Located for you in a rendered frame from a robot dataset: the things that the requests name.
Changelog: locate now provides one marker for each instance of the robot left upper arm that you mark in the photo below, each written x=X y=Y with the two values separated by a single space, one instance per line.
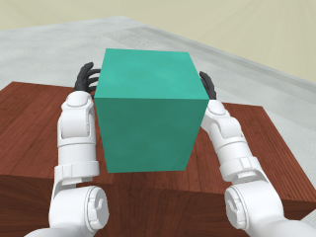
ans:
x=78 y=212

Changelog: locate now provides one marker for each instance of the carton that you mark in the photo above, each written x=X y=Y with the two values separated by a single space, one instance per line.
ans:
x=150 y=105

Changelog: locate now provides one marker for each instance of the robot right forearm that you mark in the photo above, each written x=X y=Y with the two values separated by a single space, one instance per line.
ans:
x=237 y=164

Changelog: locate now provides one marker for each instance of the robot right upper arm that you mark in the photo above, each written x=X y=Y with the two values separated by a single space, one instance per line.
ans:
x=255 y=208

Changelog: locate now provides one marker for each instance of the right robot hand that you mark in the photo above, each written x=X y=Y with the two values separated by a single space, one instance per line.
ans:
x=208 y=85

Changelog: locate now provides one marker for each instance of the pedestal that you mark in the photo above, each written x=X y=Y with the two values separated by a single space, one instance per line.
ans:
x=183 y=203

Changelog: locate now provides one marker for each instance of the robot left forearm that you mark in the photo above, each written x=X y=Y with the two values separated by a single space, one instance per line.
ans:
x=76 y=140

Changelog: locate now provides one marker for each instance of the left robot hand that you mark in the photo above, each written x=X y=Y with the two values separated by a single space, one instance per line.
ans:
x=83 y=81

